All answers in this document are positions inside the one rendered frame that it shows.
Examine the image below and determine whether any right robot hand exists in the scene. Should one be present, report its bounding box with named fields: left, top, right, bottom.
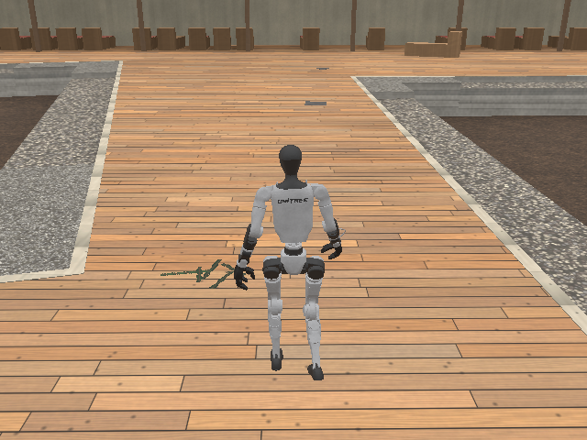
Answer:
left=321, top=243, right=342, bottom=259

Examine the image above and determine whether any robot left foot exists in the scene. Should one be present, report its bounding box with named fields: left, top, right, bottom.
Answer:
left=271, top=348, right=283, bottom=371

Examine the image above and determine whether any left robot shin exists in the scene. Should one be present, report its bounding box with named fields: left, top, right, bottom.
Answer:
left=268, top=300, right=282, bottom=358

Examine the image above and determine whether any right robot upper arm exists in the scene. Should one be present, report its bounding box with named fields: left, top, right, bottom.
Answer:
left=310, top=183, right=337, bottom=232

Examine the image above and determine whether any left robot upper arm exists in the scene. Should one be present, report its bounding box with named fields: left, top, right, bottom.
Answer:
left=249, top=186, right=272, bottom=238

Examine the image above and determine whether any robot right forearm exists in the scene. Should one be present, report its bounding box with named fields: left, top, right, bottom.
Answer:
left=327, top=218, right=341, bottom=248

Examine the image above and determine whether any robot left forearm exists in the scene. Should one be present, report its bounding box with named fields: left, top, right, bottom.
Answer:
left=237, top=224, right=258, bottom=268

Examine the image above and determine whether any left robot hand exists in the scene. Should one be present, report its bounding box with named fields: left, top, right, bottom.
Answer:
left=234, top=265, right=255, bottom=290

